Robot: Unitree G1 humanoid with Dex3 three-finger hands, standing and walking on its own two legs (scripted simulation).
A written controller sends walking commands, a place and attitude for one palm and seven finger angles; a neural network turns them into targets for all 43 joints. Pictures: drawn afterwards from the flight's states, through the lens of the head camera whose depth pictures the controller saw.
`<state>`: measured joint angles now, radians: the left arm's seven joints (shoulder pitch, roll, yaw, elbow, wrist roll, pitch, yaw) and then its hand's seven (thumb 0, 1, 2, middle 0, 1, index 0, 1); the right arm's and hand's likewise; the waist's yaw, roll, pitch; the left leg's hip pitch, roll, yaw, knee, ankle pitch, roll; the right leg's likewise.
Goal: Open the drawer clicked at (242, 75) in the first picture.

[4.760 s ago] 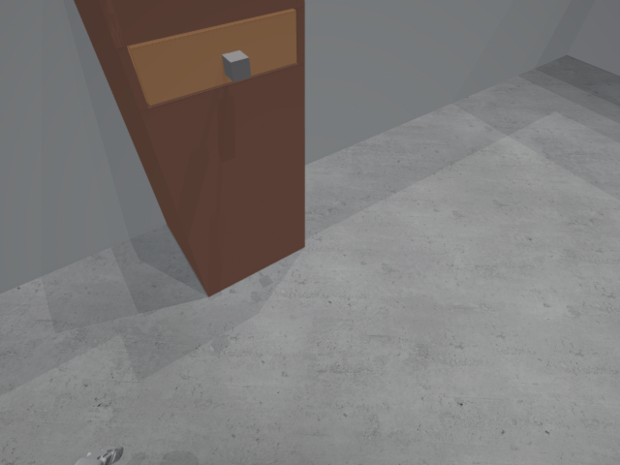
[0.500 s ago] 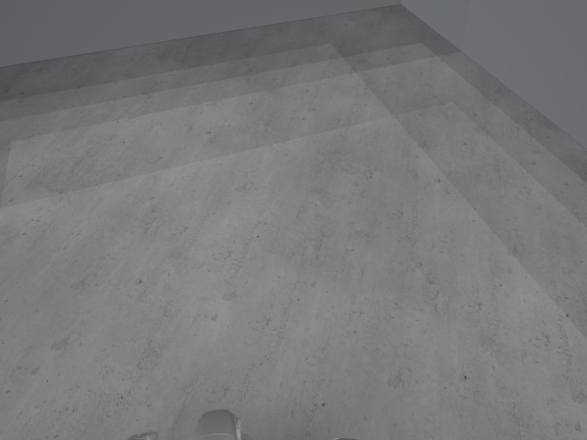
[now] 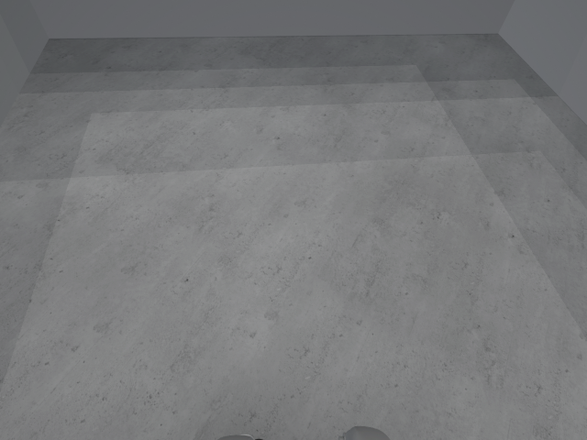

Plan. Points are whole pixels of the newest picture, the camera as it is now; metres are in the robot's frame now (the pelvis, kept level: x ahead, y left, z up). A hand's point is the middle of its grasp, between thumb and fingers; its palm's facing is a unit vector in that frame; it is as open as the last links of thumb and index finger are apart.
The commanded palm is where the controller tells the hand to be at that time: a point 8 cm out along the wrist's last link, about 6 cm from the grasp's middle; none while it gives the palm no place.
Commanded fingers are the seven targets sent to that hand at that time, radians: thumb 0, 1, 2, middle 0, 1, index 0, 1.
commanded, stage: turn to face it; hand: left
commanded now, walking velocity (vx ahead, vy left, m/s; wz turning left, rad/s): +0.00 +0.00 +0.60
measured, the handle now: out of the picture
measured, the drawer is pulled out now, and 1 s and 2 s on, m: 0.00 0.00 0.00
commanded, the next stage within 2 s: none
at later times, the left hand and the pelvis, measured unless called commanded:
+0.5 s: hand out of the picture +0.03 +0.14 -0.14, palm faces +0.30 -0.91 -0.29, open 7.4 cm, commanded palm none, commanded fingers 0.00 0.90 0.90 -0.20 -0.30 -0.20 -0.30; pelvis +0.00 -0.07 +0.01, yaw +19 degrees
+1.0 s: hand out of the picture -0.07 +0.20 -0.16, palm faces +0.61 -0.74 -0.29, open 7.4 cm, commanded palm none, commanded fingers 0.00 0.90 0.90 -0.20 -0.30 -0.20 -0.30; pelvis -0.01 -0.04 +0.00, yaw +38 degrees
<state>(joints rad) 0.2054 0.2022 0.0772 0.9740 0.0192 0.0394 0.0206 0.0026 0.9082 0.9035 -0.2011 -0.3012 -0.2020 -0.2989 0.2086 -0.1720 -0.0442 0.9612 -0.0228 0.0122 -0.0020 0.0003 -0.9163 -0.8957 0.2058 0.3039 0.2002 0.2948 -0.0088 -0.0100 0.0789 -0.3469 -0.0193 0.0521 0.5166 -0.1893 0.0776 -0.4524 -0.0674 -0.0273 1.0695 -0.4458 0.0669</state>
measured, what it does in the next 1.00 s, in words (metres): steps on the spot, turning left: right foot, then left foot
